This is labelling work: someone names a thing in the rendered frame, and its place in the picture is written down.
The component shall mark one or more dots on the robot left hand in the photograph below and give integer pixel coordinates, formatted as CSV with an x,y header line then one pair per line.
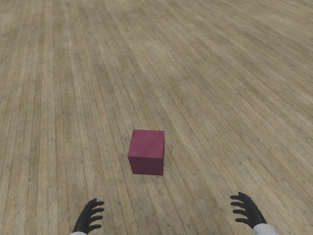
x,y
84,220

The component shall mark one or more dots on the robot right hand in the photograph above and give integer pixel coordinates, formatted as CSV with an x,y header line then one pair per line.
x,y
252,212

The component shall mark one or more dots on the carton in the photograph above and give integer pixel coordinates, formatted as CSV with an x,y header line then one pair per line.
x,y
146,152

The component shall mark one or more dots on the robot right forearm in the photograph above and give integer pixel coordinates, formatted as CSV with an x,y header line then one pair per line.
x,y
264,229

